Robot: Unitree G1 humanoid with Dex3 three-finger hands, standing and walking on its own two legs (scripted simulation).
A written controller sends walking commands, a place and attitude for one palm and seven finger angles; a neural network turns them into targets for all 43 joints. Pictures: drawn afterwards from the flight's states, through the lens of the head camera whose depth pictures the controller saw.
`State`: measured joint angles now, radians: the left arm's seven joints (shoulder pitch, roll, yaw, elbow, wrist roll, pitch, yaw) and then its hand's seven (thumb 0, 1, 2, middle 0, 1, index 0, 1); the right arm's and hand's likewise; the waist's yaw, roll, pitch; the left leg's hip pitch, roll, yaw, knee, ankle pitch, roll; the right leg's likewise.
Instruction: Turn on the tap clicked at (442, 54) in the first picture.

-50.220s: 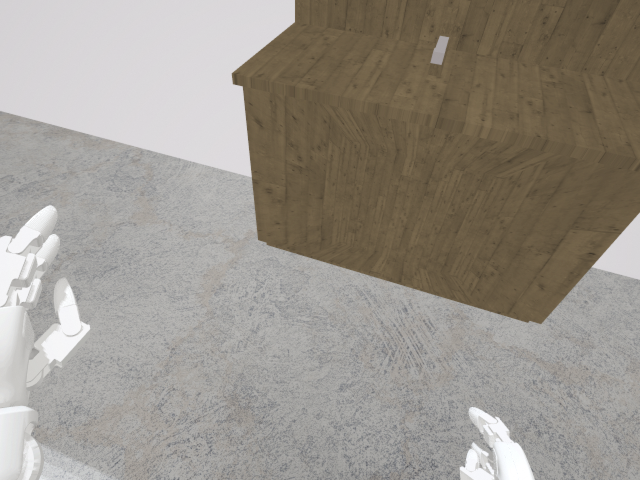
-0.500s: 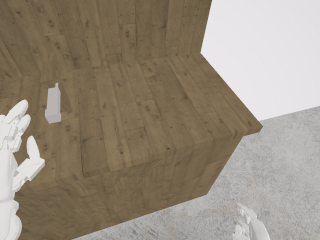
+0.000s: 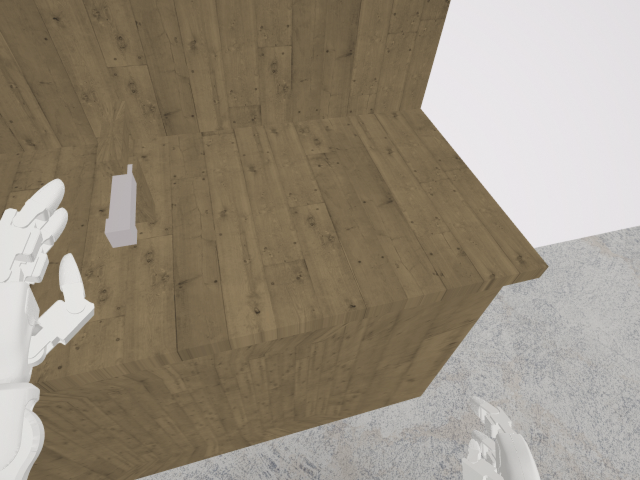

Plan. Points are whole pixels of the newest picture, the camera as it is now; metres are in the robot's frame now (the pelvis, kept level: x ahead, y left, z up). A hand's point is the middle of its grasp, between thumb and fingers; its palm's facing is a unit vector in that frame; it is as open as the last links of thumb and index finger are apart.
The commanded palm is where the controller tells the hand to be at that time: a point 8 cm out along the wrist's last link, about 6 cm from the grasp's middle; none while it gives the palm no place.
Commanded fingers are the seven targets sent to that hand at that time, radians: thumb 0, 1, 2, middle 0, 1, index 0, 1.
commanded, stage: turn the palm inward beside the body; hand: left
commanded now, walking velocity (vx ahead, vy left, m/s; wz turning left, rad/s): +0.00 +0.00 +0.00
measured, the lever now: (121, 231) +0.36 +0.29 +0.10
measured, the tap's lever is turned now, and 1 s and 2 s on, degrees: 0 0 0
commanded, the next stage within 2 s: none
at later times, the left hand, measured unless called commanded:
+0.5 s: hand (55, 353) +0.17 +0.24 +0.17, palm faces +0.57 -0.78 -0.25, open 7.4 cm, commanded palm +0.14 +0.26 +0.17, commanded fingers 0.00 0.90 0.90 -0.20 -0.30 -0.20 -0.30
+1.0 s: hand (115, 358) +0.19 +0.21 +0.14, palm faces +0.49 -0.84 -0.24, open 7.4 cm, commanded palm +0.13 +0.24 +0.17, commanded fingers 0.00 0.90 0.90 -0.20 -0.30 -0.20 -0.30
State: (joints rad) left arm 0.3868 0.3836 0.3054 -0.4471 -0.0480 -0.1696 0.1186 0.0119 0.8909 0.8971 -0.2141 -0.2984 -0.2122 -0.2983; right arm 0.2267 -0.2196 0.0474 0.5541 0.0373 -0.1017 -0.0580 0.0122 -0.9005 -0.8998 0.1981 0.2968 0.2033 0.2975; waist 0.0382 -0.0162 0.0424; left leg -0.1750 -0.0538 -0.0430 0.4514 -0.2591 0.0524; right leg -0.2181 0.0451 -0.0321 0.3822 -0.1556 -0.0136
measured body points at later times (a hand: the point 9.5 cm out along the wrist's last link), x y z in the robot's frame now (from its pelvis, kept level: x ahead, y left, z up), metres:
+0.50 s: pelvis -0.02 -0.04 -0.02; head -0.04 -0.05 +0.43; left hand +0.14 +0.28 +0.18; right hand +0.20 -0.24 -0.09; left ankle -0.01 +0.08 -0.74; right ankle +0.03 -0.10 -0.74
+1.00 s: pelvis +0.00 -0.05 -0.02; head -0.01 -0.08 +0.43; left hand +0.15 +0.25 +0.15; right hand +0.21 -0.28 -0.11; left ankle -0.01 +0.08 -0.74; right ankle +0.03 -0.10 -0.74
